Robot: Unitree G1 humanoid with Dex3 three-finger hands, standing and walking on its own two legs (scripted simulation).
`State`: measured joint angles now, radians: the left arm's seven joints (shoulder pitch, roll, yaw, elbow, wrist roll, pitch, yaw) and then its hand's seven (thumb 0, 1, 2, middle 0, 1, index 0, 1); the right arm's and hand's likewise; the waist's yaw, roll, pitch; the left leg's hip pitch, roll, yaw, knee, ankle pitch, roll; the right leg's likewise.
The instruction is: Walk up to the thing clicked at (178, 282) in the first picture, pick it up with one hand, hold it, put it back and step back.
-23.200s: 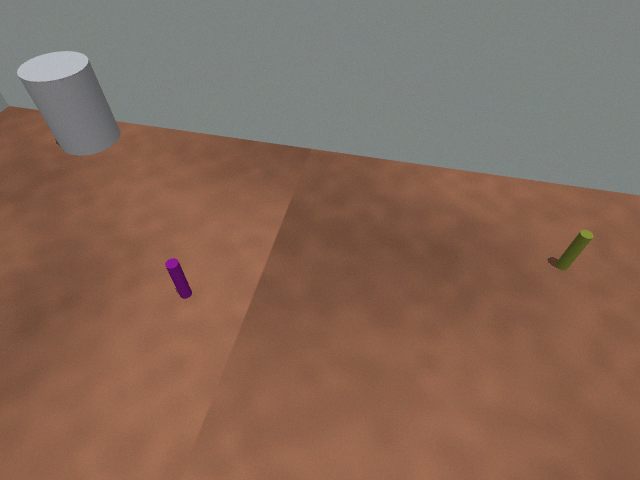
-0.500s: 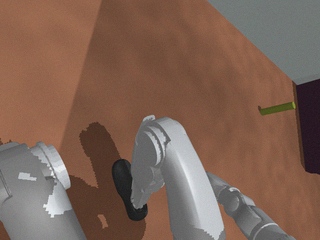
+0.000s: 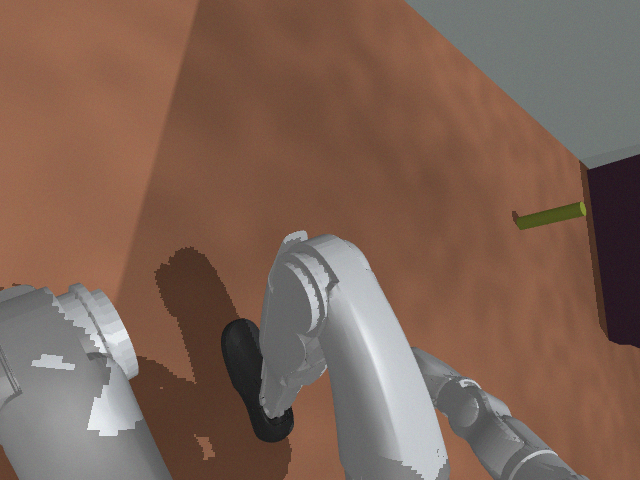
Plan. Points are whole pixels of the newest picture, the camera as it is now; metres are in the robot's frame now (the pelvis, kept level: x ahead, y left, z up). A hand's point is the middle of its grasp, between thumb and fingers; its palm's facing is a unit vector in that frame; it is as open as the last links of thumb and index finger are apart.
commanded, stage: withdraw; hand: left
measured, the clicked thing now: out of the picture +0.44 +0.34 -0.19
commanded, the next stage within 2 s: rise in 0.30 s
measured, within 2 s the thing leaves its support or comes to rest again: neither
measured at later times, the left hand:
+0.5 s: hand out of the picture +0.40 +0.41 -0.06, palm faces +0.43 -0.90 -0.11, open 17.5 cm
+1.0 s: hand out of the picture +0.27 +0.41 +0.08, palm faces +0.40 -0.76 -0.52, open 17.3 cm
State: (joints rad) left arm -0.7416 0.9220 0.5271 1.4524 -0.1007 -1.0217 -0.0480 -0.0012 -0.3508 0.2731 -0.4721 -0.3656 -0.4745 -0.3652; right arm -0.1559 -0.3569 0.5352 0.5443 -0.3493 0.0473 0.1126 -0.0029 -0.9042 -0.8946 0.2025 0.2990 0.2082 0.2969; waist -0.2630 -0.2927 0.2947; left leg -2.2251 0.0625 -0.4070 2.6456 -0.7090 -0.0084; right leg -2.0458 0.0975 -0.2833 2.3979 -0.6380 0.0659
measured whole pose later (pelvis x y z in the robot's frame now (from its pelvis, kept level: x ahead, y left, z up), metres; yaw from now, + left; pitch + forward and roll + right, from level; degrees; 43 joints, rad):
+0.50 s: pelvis +0.00 -0.01 +0.02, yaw +3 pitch +20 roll -14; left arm -0.65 0.85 0.56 1.10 -0.07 -0.66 -0.22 -0.01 -0.58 0.03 -0.08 -0.06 -0.09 -0.05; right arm -0.01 -0.33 0.30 0.59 -0.17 0.08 0.08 0.00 -0.90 -0.90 0.20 0.30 0.21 0.30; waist -0.17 -0.15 0.10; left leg -2.26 0.07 -0.29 2.55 -0.68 0.01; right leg -2.09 0.06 -0.21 2.37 -0.65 0.04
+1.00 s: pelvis +0.01 -0.02 +0.15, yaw +12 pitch +32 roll -6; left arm -0.24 0.59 0.42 0.52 0.06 -0.07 0.01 -0.01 -0.51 0.07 -0.06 -0.06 -0.06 -0.06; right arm 0.08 -0.26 0.03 0.57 0.04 0.15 0.01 0.00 -0.90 -0.90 0.20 0.30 0.21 0.30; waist -0.04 0.00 -0.12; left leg -1.99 0.08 -0.09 2.05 -0.63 0.00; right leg -1.91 0.01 -0.08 2.00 -0.65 0.01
